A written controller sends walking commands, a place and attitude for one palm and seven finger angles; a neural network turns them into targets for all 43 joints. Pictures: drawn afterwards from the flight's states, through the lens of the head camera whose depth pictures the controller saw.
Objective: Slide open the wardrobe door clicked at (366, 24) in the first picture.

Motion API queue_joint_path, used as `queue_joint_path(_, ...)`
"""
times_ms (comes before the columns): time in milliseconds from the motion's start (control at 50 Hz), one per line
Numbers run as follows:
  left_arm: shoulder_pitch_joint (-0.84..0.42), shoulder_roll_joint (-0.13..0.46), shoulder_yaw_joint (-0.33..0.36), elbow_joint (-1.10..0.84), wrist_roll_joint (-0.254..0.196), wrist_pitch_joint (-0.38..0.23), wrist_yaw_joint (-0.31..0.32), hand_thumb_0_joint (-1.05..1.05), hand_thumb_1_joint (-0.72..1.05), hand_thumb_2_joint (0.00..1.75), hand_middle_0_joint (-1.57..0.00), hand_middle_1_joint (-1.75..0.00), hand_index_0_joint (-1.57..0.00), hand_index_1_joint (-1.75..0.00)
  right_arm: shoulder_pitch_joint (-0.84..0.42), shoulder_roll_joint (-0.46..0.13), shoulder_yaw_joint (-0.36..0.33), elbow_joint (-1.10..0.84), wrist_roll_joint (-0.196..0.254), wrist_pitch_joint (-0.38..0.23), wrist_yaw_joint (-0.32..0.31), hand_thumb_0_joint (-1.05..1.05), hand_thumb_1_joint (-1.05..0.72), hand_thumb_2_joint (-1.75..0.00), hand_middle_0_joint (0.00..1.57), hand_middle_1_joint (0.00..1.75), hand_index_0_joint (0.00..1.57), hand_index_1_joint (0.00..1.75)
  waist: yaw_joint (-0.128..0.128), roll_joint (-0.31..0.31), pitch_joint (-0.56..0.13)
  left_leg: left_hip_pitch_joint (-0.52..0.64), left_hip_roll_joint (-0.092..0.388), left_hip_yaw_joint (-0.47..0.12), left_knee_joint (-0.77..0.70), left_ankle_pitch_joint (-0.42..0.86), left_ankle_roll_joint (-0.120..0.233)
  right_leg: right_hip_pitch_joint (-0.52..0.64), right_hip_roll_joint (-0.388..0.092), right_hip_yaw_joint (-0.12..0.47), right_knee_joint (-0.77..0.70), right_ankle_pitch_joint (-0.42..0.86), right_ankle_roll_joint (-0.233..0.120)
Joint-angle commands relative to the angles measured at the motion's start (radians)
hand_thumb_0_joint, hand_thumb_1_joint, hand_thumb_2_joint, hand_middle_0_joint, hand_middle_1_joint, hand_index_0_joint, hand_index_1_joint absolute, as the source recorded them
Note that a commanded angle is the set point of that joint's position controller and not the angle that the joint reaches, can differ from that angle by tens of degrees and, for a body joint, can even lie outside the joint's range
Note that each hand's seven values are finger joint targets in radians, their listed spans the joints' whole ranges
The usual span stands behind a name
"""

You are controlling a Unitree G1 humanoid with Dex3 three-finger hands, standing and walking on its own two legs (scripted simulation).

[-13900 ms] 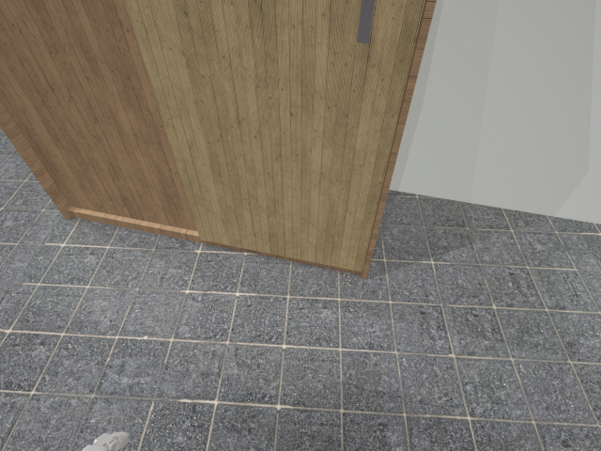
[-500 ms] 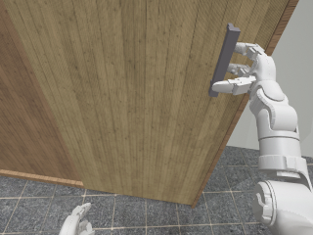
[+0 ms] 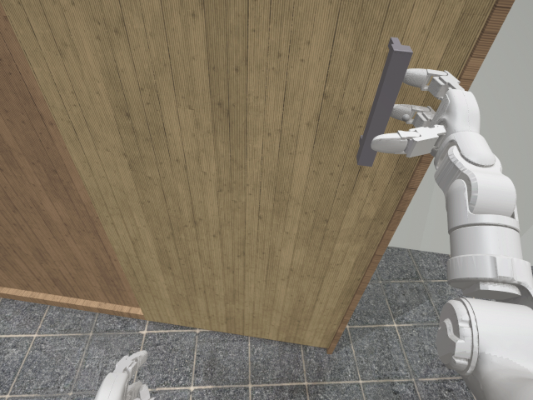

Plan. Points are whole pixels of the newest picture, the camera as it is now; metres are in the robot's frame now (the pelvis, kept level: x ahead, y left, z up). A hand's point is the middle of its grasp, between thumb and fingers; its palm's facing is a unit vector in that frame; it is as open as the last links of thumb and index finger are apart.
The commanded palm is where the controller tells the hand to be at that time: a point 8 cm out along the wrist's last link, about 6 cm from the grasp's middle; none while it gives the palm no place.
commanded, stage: feel for the door with the fingertips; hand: right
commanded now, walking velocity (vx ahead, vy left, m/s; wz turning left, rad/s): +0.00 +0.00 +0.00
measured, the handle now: (378, 105) +0.48 -0.11 +0.25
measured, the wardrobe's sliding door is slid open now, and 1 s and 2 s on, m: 0.00 0.00 0.00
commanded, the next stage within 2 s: slide the fingers in behind the handle in 0.02 s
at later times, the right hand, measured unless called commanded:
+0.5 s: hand (398, 121) +0.42 -0.13 +0.26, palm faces +0.04 +1.00 +0.01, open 14.0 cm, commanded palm +0.39 -0.18 +0.26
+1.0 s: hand (385, 120) +0.42 -0.11 +0.26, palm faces +0.04 +1.00 +0.01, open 14.0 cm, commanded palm +0.39 -0.16 +0.26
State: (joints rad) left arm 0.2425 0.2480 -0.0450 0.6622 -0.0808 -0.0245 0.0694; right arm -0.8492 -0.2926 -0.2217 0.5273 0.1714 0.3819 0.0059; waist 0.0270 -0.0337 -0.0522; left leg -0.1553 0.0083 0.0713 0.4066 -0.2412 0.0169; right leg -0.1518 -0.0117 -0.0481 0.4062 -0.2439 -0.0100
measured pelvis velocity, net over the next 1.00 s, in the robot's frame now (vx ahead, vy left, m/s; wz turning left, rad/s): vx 0.00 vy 0.00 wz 0.00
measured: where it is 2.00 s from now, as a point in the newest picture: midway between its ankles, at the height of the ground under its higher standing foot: outside the picture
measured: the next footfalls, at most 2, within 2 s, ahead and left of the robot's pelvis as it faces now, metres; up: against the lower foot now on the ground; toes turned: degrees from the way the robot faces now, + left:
none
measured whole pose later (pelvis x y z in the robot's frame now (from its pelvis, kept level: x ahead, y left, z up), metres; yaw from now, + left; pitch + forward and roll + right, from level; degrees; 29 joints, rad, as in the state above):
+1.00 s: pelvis +0.00 +0.00 +0.00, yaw +0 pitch -1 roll +0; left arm 0.23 0.23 -0.05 0.66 -0.07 0.01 0.06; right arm -0.81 -0.20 -0.17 0.41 0.17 0.44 -0.06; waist 0.01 -0.03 -0.05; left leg -0.13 0.01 0.07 0.38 -0.23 0.02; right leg -0.13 -0.01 -0.05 0.38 -0.23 -0.01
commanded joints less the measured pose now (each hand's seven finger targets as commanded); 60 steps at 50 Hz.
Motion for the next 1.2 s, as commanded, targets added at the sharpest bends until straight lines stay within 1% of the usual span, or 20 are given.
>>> queue_joint_path(0, -0.092, 0.121, 0.041, -0.145, 0.001, -0.047, 0.012, 0.00, 0.90, 0.90, -0.20, -0.30, -0.20, -0.30, -0.563, -0.207, -0.034, -0.206, -0.001, -0.077, 0.003, 0.00, 0.50, -0.30, 0.30, 1.20, 0.30, 1.20, -0.005, 0.043, -0.269, 0.065, 0.002, -0.044, -0.035, 0.358, 0.009, 0.100, 0.008, 0.041, -0.017, 0.305, -0.041)
queue_joint_path(60, -0.091, 0.111, 0.041, -0.145, 0.000, -0.051, 0.009, 0.00, 0.90, 0.90, -0.20, -0.30, -0.20, -0.30, -0.570, -0.165, -0.010, -0.208, -0.002, -0.080, 0.003, 0.00, 0.50, -0.30, 0.30, 1.20, 0.30, 1.20, -0.001, 0.015, -0.280, 0.038, -0.003, -0.040, -0.030, 0.353, 0.014, 0.127, 0.007, 0.047, -0.009, 0.318, -0.035)
queue_joint_path(80, -0.085, 0.118, 0.045, -0.140, 0.002, -0.048, 0.009, 0.00, 0.90, 0.90, -0.20, -0.30, -0.20, -0.30, -0.555, -0.187, -0.031, -0.194, 0.003, -0.083, 0.001, 0.00, 0.50, -0.30, 0.30, 1.20, 0.30, 1.20, -0.006, 0.051, -0.285, 0.055, -0.005, -0.036, -0.035, 0.352, 0.013, 0.124, 0.004, 0.048, -0.012, 0.322, -0.035)
queue_joint_path(160, -0.096, 0.112, 0.041, -0.147, 0.001, -0.048, 0.005, 0.00, 0.90, 0.90, -0.20, -0.30, -0.20, -0.30, -0.540, -0.135, 0.003, -0.220, 0.004, -0.073, -0.002, 0.00, 0.50, -0.30, 0.30, 1.20, 0.30, 1.20, -0.007, 0.042, -0.275, 0.040, -0.006, -0.032, -0.028, 0.345, 0.016, 0.126, 0.002, 0.053, -0.015, 0.326, -0.031)
queue_joint_path(280, -0.113, 0.113, 0.039, -0.153, 0.003, -0.036, 0.002, 0.00, 0.90, 0.90, -0.20, -0.30, -0.20, -0.30, -0.509, -0.134, -0.003, -0.252, -0.003, -0.050, -0.028, 0.00, 0.50, -0.30, 0.30, 1.20, 0.30, 1.20, -0.020, 0.059, -0.252, 0.045, -0.008, -0.029, -0.038, 0.308, 0.016, 0.116, -0.002, 0.056, -0.029, 0.311, -0.030)
queue_joint_path(340, -0.119, 0.108, 0.038, -0.154, 0.004, -0.035, 0.004, 0.00, 0.90, 0.90, -0.20, -0.30, -0.20, -0.30, -0.512, -0.158, -0.029, -0.280, -0.002, -0.046, -0.040, 0.00, 0.50, -0.30, 0.30, 1.20, 0.30, 1.20, -0.023, 0.053, -0.268, 0.053, -0.009, -0.034, -0.039, 0.308, 0.016, 0.121, 0.000, 0.054, -0.029, 0.308, -0.030)
queue_joint_path(400, -0.127, 0.105, 0.037, -0.159, 0.008, -0.038, 0.002, 0.00, 0.90, 0.90, -0.20, -0.30, -0.20, -0.30, -0.526, -0.130, -0.007, -0.333, -0.001, -0.053, -0.045, 0.00, 0.50, -0.30, 0.30, 1.20, 0.30, 1.20, -0.021, 0.046, -0.294, 0.072, -0.008, -0.034, -0.036, 0.336, 0.017, 0.139, 0.001, 0.054, -0.029, 0.337, -0.030)
queue_joint_path(480, -0.139, 0.104, 0.035, -0.160, 0.004, -0.033, 0.001, 0.00, 0.90, 0.90, -0.20, -0.30, -0.20, -0.30, -0.469, -0.102, 0.008, -0.315, 0.003, -0.029, -0.044, 0.00, 0.50, -0.30, 0.30, 1.20, 0.30, 1.20, -0.025, 0.058, -0.261, 0.062, -0.012, -0.029, -0.046, 0.310, 0.015, 0.129, 0.000, 0.051, -0.035, 0.313, -0.028)
queue_joint_path(520, -0.138, 0.101, 0.032, -0.152, 0.003, -0.030, 0.003, 0.00, 0.90, 0.90, -0.20, -0.30, -0.20, -0.30, -0.516, -0.078, 0.039, -0.307, 0.000, -0.012, -0.047, 0.00, 0.50, -0.30, 0.30, 1.20, 0.30, 1.20, -0.007, 0.053, -0.232, 0.034, -0.012, -0.031, -0.054, 0.284, 0.012, 0.123, 0.002, 0.051, -0.036, 0.280, -0.029)
queue_joint_path(580, -0.134, 0.107, 0.032, -0.143, 0.007, -0.032, 0.009, 0.00, 0.90, 0.90, -0.20, -0.30, -0.20, -0.30, -0.538, -0.107, 0.012, -0.266, 0.000, -0.004, -0.061, 0.00, 0.50, -0.30, 0.30, 1.20, 0.30, 1.20, -0.011, 0.055, -0.222, 0.024, -0.013, -0.035, -0.068, 0.231, 0.013, 0.114, 0.004, 0.055, -0.044, 0.242, -0.030)
queue_joint_path(680, -0.126, 0.098, 0.035, -0.145, 0.013, -0.039, 0.006, 0.00, 0.90, 0.90, -0.20, -0.30, -0.20, -0.30, -0.542, -0.085, 0.019, -0.281, 0.001, -0.039, -0.066, 0.00, 0.50, -0.30, 0.30, 1.20, 0.30, 1.20, -0.014, 0.069, -0.281, 0.063, -0.012, -0.033, -0.051, 0.305, 0.014, 0.135, 0.005, 0.055, -0.034, 0.305, -0.030)
queue_joint_path(760, -0.132, 0.095, 0.033, -0.151, 0.010, -0.032, 0.001, 0.00, 0.90, 0.90, -0.20, -0.30, -0.20, -0.30, -0.508, -0.065, 0.032, -0.278, 0.000, -0.031, -0.059, 0.00, 0.50, -0.30, 0.30, 1.20, 0.30, 1.20, -0.016, 0.066, -0.268, 0.073, -0.009, -0.036, -0.051, 0.339, 0.011, 0.121, 0.009, 0.043, -0.035, 0.309, -0.032)
queue_joint_path(780, -0.129, 0.102, 0.037, -0.149, 0.011, -0.027, 0.000, 0.00, 0.90, 0.90, -0.20, -0.30, -0.20, -0.30, -0.475, -0.101, -0.003, -0.261, -0.001, -0.027, -0.063, 0.00, 0.50, -0.30, 0.30, 1.20, 0.30, 1.20, -0.028, 0.084, -0.269, 0.086, -0.011, -0.032, -0.053, 0.335, 0.012, 0.115, 0.006, 0.044, -0.037, 0.313, -0.031)
queue_joint_path(820, -0.137, 0.096, 0.034, -0.158, 0.009, -0.024, -0.001, 0.00, 0.90, 0.90, -0.20, -0.30, -0.20, -0.30, -0.496, -0.083, 0.014, -0.298, -0.004, -0.019, -0.066, 0.00, 0.50, -0.30, 0.30, 1.20, 0.30, 1.20, -0.025, 0.055, -0.265, 0.081, -0.009, -0.035, -0.053, 0.336, 0.013, 0.114, 0.008, 0.042, -0.038, 0.312, -0.030)
queue_joint_path(880, -0.147, 0.101, 0.038, -0.162, 0.011, -0.021, -0.001, 0.00, 0.90, 0.90, -0.20, -0.30, -0.20, -0.30, -0.478, -0.117, -0.016, -0.327, -0.001, -0.018, -0.073, 0.00, 0.50, -0.30, 0.30, 1.20, 0.30, 1.20, -0.035, 0.079, -0.283, 0.106, -0.010, -0.038, -0.054, 0.345, 0.010, 0.114, 0.009, 0.038, -0.038, 0.317, -0.034)
queue_joint_path(940, -0.148, 0.092, 0.034, -0.159, 0.012, -0.023, -0.004, 0.00, 0.90, 0.90, -0.20, -0.30, -0.20, -0.30, -0.508, -0.053, 0.039, -0.357, -0.002, -0.017, -0.074, 0.00, 0.50, -0.30, 0.30, 1.20, 0.30, 1.20, -0.020, 0.067, -0.266, 0.084, -0.012, -0.034, -0.050, 0.347, 0.012, 0.126, 0.009, 0.042, -0.036, 0.322, -0.033)
queue_joint_path(980, -0.155, 0.097, 0.036, -0.161, 0.012, -0.023, -0.005, 0.00, 0.90, 0.90, -0.20, -0.30, -0.20, -0.30, -0.492, -0.078, 0.016, -0.374, -0.001, -0.015, -0.078, 0.00, 0.50, -0.30, 0.30, 1.20, 0.30, 1.20, -0.030, 0.062, -0.282, 0.099, -0.014, -0.033, -0.050, 0.356, 0.013, 0.132, 0.012, 0.042, -0.033, 0.335, -0.032)
queue_joint_path(1020, -0.162, 0.089, 0.034, -0.160, 0.010, -0.023, -0.006, 0.00, 0.90, 0.90, -0.20, -0.30, -0.20, -0.30, -0.505, -0.036, 0.051, -0.393, 0.002, -0.007, -0.076, 0.00, 0.50, -0.30, 0.30, 1.20, 0.30, 1.20, -0.020, 0.048, -0.278, 0.086, -0.012, -0.036, -0.052, 0.357, 0.012, 0.140, 0.012, 0.039, -0.031, 0.329, -0.032)
queue_joint_path(1080, -0.163, 0.097, 0.035, -0.157, 0.013, -0.018, -0.004, 0.00, 0.90, 0.90, -0.20, -0.30, -0.20, -0.30, -0.466, -0.067, 0.016, -0.357, 0.005, 0.007, -0.082, 0.00, 0.50, -0.30, 0.30, 1.20, 0.30, 1.20, -0.033, 0.081, -0.265, 0.097, -0.014, -0.035, -0.059, 0.336, 0.010, 0.120, 0.014, 0.040, -0.040, 0.308, -0.034)
queue_joint_path(1180, -0.168, 0.091, 0.033, -0.159, 0.014, -0.018, -0.005, 0.00, 0.90, 0.90, -0.20, -0.30, -0.20, -0.30, -0.471, -0.036, 0.042, -0.369, 0.007, 0.002, -0.079, 0.00, 0.50, -0.30, 0.30, 1.20, 0.30, 1.20, -0.028, 0.075, -0.272, 0.097, -0.014, -0.034, -0.056, 0.356, 0.009, 0.130, 0.015, 0.040, -0.035, 0.322, -0.034)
